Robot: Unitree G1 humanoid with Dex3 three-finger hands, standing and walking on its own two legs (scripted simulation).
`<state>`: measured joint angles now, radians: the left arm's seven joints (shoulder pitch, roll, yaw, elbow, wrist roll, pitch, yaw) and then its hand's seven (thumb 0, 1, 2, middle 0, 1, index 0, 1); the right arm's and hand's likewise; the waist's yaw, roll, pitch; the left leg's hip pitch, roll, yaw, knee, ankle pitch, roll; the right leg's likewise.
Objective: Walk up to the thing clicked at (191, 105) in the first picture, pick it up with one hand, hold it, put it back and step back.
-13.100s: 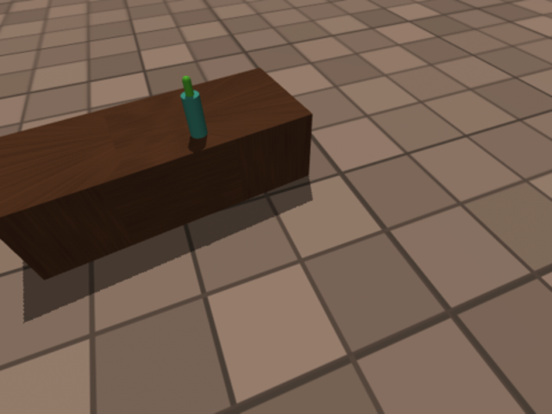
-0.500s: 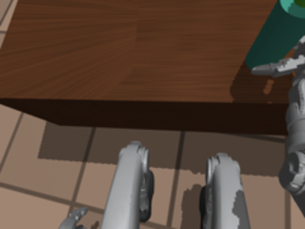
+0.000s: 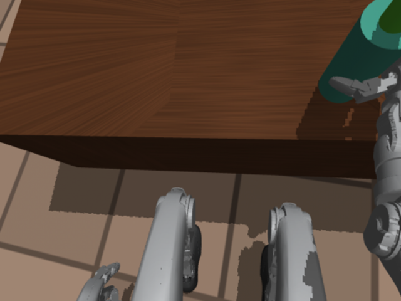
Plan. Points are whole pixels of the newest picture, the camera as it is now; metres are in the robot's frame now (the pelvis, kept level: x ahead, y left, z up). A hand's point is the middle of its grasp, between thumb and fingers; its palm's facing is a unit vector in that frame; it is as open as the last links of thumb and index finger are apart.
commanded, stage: settle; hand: right
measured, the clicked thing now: (371, 47) +0.53 -0.19 +0.06
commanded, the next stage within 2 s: lift in 0.94 s
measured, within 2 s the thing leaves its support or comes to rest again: leaves its support in 0.40 s
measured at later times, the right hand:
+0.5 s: hand (358, 74) +0.50 -0.19 +0.03, palm faces +0.11 +0.99 -0.05, open 10.7 cm
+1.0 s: hand (373, 29) +0.54 -0.18 +0.09, palm faces +0.14 +0.99 -0.04, open 10.8 cm
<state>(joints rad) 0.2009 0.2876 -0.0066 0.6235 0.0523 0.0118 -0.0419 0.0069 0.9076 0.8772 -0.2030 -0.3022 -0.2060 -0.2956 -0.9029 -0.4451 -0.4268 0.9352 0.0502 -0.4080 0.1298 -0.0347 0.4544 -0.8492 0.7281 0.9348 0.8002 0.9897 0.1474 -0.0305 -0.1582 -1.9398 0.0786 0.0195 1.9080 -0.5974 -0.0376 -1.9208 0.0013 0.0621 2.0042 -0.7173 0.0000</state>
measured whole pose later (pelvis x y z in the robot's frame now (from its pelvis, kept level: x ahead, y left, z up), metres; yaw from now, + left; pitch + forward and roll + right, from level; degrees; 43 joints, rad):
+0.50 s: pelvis +0.01 +0.00 +0.05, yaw +0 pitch +34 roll +4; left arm 0.20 0.28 0.01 0.66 0.06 -0.05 0.01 0.01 0.90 0.89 -0.20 -0.30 -0.20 -0.30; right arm -0.72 -0.37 -0.35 0.82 0.06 -0.34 0.06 -0.04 0.61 -1.05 0.72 1.06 0.79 1.12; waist 0.15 -0.02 -0.15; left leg -1.77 0.06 0.02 1.74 -0.57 -0.04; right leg -1.75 -0.02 0.05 1.84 -0.69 0.00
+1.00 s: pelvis +0.02 +0.00 +0.09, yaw +1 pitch +34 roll +3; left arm 0.25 0.29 0.02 0.68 0.06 -0.05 0.01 0.01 0.89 0.88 -0.20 -0.30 -0.20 -0.29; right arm -0.80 -0.41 -0.42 0.94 0.07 -0.40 0.08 -0.04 0.61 -1.07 0.69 1.10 0.75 1.17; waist 0.16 -0.03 -0.16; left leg -1.65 0.05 0.02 1.62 -0.56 -0.03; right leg -1.62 -0.03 0.04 1.70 -0.69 0.01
